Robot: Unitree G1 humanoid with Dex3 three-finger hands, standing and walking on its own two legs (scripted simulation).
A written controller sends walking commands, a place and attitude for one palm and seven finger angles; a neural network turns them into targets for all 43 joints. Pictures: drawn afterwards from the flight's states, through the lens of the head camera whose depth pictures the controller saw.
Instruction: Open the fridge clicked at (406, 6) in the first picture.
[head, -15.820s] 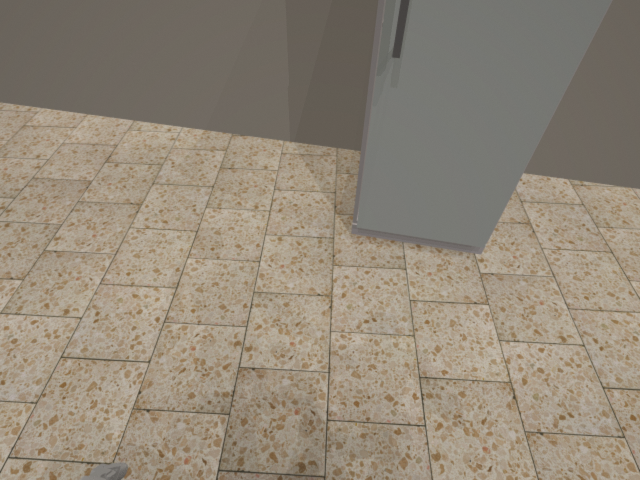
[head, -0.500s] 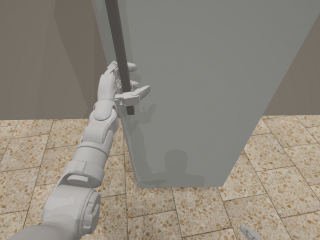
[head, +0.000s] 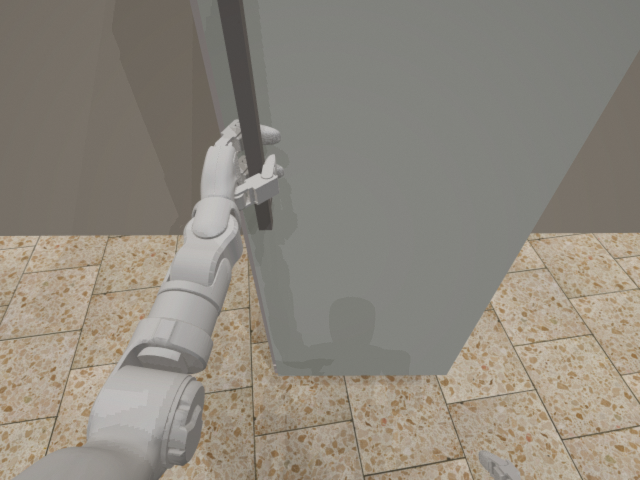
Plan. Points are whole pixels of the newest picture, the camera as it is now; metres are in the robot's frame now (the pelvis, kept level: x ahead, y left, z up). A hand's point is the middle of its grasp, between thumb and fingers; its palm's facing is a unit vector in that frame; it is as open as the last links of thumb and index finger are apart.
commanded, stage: grip the handle and tug to test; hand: left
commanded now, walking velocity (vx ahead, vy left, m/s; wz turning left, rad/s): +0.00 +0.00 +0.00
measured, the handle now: (249, 95) +0.49 +0.11 +0.25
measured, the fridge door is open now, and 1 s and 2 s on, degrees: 0 1 22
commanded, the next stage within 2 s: pull the door a little, standing still in 0.44 s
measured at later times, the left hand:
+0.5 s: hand (271, 180) +0.43 +0.09 +0.16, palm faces +0.04 -1.00 +0.01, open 5.5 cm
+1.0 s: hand (271, 188) +0.42 +0.09 +0.16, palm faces +0.03 -1.00 +0.00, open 6.1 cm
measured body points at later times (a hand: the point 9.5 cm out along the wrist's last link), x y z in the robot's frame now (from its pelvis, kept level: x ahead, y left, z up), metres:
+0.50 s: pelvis +0.02 +0.00 +0.00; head +0.02 -0.02 +0.45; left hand +0.42 +0.14 +0.16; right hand +0.15 -0.24 -0.11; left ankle -0.02 +0.10 -0.74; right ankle +0.02 -0.09 -0.74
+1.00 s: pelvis +0.05 -0.01 +0.00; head +0.05 -0.02 +0.45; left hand +0.41 +0.14 +0.16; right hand +0.21 -0.23 -0.09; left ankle -0.01 +0.10 -0.73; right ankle +0.02 -0.09 -0.74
